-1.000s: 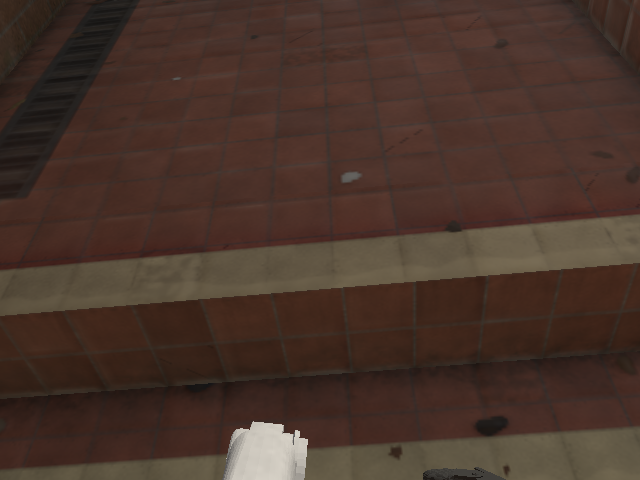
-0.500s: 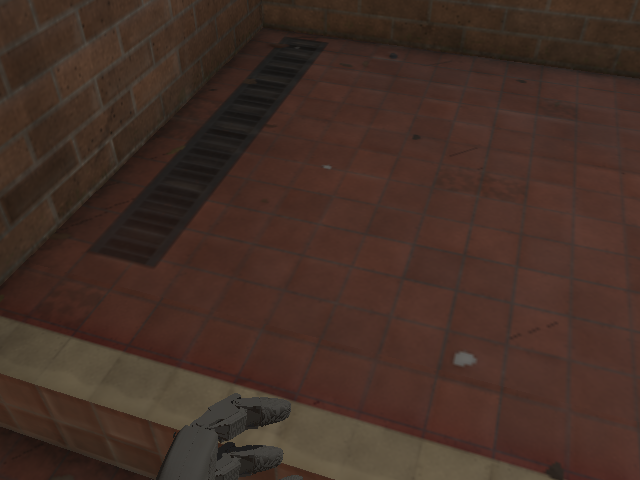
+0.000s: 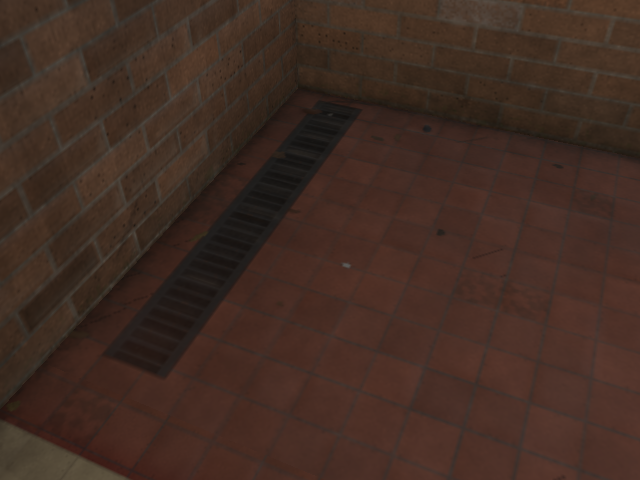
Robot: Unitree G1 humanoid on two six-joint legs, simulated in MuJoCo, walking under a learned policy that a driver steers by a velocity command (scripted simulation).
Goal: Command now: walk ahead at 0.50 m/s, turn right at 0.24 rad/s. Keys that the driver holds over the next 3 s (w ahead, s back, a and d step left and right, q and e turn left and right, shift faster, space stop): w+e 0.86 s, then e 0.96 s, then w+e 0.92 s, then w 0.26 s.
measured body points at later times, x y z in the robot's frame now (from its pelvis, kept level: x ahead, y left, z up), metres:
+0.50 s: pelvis +0.16 +0.04 +0.04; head +0.16 +0.08 +0.49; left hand +0.43 +0.10 -0.03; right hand +0.00 -0.10 -0.10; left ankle +0.13 +0.18 -0.70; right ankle +0.21 -0.11 -0.33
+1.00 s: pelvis +0.34 -0.08 +0.24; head +0.31 -0.10 +0.69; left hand +0.44 +0.10 +0.10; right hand +0.45 -0.36 +0.17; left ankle +0.56 -0.01 -0.34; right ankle +0.29 -0.10 -0.50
